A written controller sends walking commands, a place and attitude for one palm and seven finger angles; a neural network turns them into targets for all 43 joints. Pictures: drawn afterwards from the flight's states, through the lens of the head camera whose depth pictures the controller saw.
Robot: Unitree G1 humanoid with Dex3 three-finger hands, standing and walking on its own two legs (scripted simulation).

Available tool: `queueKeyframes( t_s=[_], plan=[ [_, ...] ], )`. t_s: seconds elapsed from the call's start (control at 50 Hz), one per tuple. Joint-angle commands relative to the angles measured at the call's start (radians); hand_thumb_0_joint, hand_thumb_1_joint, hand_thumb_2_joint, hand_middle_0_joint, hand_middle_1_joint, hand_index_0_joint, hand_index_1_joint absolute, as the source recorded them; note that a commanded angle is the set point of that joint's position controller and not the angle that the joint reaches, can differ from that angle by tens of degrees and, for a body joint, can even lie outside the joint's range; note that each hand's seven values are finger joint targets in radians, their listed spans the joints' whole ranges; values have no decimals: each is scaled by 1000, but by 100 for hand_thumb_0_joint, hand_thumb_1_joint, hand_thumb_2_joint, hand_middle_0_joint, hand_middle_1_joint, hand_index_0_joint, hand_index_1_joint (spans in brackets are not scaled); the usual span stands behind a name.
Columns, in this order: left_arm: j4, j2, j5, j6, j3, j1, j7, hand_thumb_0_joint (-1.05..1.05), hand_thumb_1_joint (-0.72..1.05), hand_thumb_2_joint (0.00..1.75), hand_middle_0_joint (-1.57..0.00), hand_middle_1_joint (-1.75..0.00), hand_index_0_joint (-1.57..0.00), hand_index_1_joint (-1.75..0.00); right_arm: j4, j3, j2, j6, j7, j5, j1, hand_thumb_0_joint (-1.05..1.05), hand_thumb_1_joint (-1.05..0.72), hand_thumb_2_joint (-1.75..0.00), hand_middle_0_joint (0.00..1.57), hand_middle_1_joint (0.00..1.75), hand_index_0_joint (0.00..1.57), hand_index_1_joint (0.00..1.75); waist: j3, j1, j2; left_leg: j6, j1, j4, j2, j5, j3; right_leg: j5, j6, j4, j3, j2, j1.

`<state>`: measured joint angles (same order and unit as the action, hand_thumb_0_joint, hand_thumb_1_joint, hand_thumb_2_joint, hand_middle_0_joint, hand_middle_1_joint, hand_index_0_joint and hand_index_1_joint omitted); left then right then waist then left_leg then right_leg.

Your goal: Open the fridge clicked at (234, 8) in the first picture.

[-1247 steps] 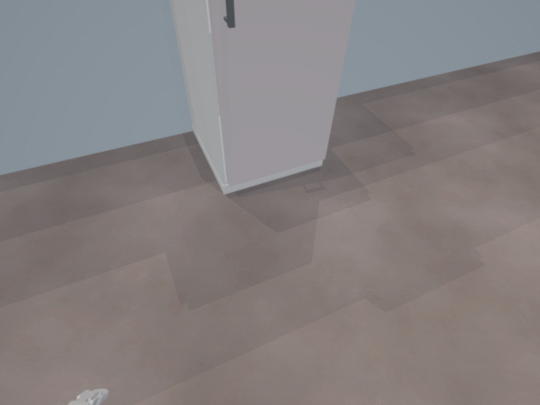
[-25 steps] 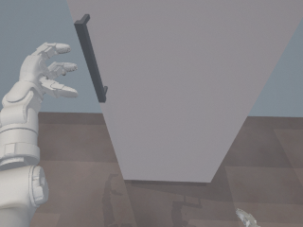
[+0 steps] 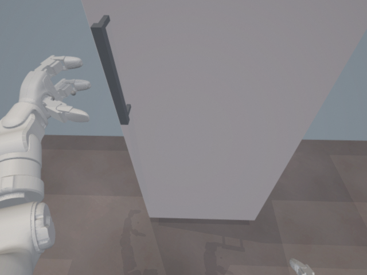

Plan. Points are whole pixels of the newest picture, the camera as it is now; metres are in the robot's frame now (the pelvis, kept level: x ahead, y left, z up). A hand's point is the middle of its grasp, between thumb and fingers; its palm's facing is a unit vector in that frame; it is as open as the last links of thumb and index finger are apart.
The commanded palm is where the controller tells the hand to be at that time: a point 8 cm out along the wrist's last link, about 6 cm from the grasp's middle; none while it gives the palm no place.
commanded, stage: move the hooked fingers beside the handle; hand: left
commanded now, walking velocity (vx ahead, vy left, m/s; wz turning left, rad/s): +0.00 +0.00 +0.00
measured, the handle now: (116, 76) +0.49 +0.17 +0.20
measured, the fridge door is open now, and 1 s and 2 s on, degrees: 0 0 0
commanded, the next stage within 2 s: feel for the door with the fingertips in 0.30 s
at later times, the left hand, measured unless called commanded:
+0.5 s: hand (82, 91) +0.42 +0.22 +0.21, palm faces +0.00 -1.00 +0.00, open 14.0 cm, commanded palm +0.39 +0.27 +0.20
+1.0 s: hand (99, 89) +0.42 +0.19 +0.21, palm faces +0.04 -1.00 +0.01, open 14.0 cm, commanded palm +0.41 +0.24 +0.20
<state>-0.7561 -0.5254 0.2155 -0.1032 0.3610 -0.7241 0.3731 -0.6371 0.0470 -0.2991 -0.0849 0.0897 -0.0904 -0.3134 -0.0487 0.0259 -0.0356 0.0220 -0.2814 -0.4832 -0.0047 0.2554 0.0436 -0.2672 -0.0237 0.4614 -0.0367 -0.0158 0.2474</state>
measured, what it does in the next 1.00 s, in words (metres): stands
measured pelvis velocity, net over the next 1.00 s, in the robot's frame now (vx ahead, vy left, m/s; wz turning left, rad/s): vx -0.01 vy -0.01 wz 0.00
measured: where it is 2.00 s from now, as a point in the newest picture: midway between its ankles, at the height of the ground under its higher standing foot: outside the picture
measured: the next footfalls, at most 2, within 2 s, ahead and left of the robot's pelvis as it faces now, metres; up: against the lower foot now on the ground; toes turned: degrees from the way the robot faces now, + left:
none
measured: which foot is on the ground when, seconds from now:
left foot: down 0.00-1.00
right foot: down 0.00-1.00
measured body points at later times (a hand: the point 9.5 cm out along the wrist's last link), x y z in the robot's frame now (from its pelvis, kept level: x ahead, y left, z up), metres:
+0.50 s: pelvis +0.00 +0.01 +0.00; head +0.00 +0.00 +0.45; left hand +0.41 +0.27 +0.21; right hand +0.12 -0.24 -0.10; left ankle +0.00 +0.10 -0.74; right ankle -0.02 -0.10 -0.74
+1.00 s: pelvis -0.01 -0.01 +0.00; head +0.00 -0.02 +0.45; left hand +0.42 +0.24 +0.21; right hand +0.12 -0.26 -0.10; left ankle +0.00 +0.10 -0.74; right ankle -0.02 -0.10 -0.74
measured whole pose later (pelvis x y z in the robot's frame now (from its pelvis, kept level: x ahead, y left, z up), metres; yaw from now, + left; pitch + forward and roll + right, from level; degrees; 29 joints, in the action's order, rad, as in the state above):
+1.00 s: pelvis -0.01 -0.01 +0.00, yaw +0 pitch +2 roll +0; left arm -0.72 -0.40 0.19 -0.14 0.30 -0.77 0.22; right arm -0.65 0.06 -0.27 -0.06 0.09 -0.08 -0.27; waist -0.04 0.03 -0.03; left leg 0.01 -0.25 -0.46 -0.01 0.23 0.04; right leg -0.26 -0.03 0.45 -0.04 -0.02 0.23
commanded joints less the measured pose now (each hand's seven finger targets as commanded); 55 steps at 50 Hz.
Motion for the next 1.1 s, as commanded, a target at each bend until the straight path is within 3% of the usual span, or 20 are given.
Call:
queueKeyframes(
  t_s=[0.0,0.08,0.1,0.18,0.24,0.3,0.4,0.46,0.56,0.58,0.62,0.64,0.66,0.74,0.8,0.84,0.9,0.94,1.02,1.08],
  plan=[
    [276,-248,27,65,42,-458,-9,0,-50,30,-30,-120,-30,-120,142,-48,-128,-51,3,-2,58,0,-90,-90,20,30,20,30,-311,-1,-11,28,207,23,-1,-301,-51,363,-7,-36,20,7,-37],
    [240,-298,15,60,82,-463,-29,0,-50,30,-30,-120,-30,-120,135,-43,-127,-44,6,0,61,0,-90,-90,20,30,20,30,-271,-3,-2,26,182,27,-5,-280,-53,337,-8,-41,20,7,-25],
    [242,-276,8,59,57,-500,-35,0,-50,30,-30,-120,-30,-120,135,-40,-125,-43,7,-1,61,0,-90,-90,20,30,20,30,-257,8,-4,24,179,33,-4,-259,-57,311,-7,-45,17,7,-11],
    [284,-246,-6,67,20,-546,-49,0,-50,30,-30,-120,-30,-120,137,-38,-119,-49,9,1,69,0,-90,-90,20,30,20,30,-309,12,-94,17,241,24,-5,-295,-64,314,-13,-44,20,9,-3],
    [227,-226,8,63,11,-513,-41,0,-50,30,-30,-120,-30,-120,126,-39,-122,-46,12,1,55,0,-90,-90,20,30,20,30,-293,15,-11,20,228,24,-10,-287,-65,307,-12,-51,12,6,-8],
    [251,-174,12,54,-20,-524,-36,0,-50,30,-30,-120,-30,-120,130,-39,-118,-53,9,1,65,0,-90,-90,20,30,20,30,-316,10,-53,12,266,22,-10,-330,-78,327,-15,-42,8,5,10],
    [227,-186,17,36,7,-467,-51,0,-50,30,-30,-120,-30,-120,130,-39,-119,-42,3,2,69,0,-90,-90,20,30,20,30,-276,-5,26,15,200,37,-8,-299,-69,328,-13,-43,6,7,-21],
    [256,-163,10,32,-11,-484,-74,0,-50,30,-30,-120,-30,-120,131,-40,-116,-40,0,1,76,0,-90,-90,20,30,20,30,-261,-2,5,17,206,39,-10,-290,-70,309,-12,-48,8,7,-8],
    [380,-186,6,57,20,-513,-112,0,-50,30,-30,-120,-30,-120,136,-42,-111,-43,-1,10,81,0,-90,-90,20,30,20,30,-344,-15,-27,15,254,37,-9,-329,-68,340,-15,-45,14,6,-57],
    [386,-156,5,56,5,-495,-115,0,-50,30,-30,-120,-30,-120,141,-40,-105,-45,-3,10,87,0,-90,-90,20,30,20,30,-345,-18,-40,13,261,38,-9,-342,-67,345,-14,-42,13,6,-57],
    [383,-132,6,50,-11,-504,-123,0,-50,30,-30,-120,-30,-120,132,-39,-103,-47,-2,10,87,0,-90,-90,20,30,20,30,-328,-11,-39,14,258,40,-9,-324,-63,333,-13,-49,12,3,-46],
    [355,-155,4,45,9,-467,-128,0,-50,30,-30,-120,-30,-120,128,-42,-105,-43,-1,10,84,0,-90,-90,20,30,20,30,-315,-13,21,19,234,40,-11,-310,-59,326,-10,-54,12,5,-63],
    [333,-136,5,33,-2,-460,-129,0,-50,30,-30,-120,-30,-120,126,-39,-105,-42,0,8,91,0,-90,-90,20,30,20,30,-282,-12,27,22,211,48,-10,-285,-55,320,-8,-56,14,5,-57],
    [340,-65,-6,6,-65,-496,-142,0,-50,30,-30,-120,-30,-120,124,-40,-101,-38,0,6,98,0,-90,-90,20,30,20,30,-267,0,-15,20,223,48,-5,-276,-53,304,-11,-60,11,9,-37],
    [301,-138,-12,-2,-8,-510,-157,0,-50,30,-30,-120,-30,-120,116,-38,-104,-31,4,9,91,0,-90,-90,20,30,20,30,-263,-4,22,23,191,53,-2,-244,-53,294,-7,-67,20,8,-50],
    [293,-145,-11,9,-2,-508,-162,0,-50,30,-30,-120,-30,-120,118,-39,-104,-26,6,10,89,0,-90,-90,20,30,20,30,-268,-5,59,28,183,52,-3,-245,-50,300,-4,-68,22,10,-68],
    [286,-118,-14,31,-26,-546,-160,0,-50,30,-30,-120,-30,-120,117,-38,-97,-31,8,9,91,0,-90,-90,20,30,20,30,-291,2,23,29,202,46,1,-249,-44,314,-3,-63,27,10,-63],
    [238,-169,-16,43,9,-546,-158,0,-50,30,-30,-120,-30,-120,106,-39,-105,-28,10,13,75,0,-90,-90,20,30,20,30,-285,1,68,33,177,45,1,-239,-41,320,1,-66,31,13,-85],
    [141,-172,-31,45,-15,-608,-142,0,-50,30,-30,-120,-30,-120,94,-36,-107,-25,16,7,66,0,-90,-90,20,30,20,30,-238,22,33,34,140,43,7,-186,-36,290,5,-73,40,20,-47],
    [127,-146,-37,68,-51,-660,-129,0,-50,30,-30,-120,-30,-120,92,-38,-106,-30,16,6,54,0,-90,-90,20,30,20,30,-273,30,-34,32,168,31,9,-207,-39,301,-2,-66,40,20,-34]
  ],
)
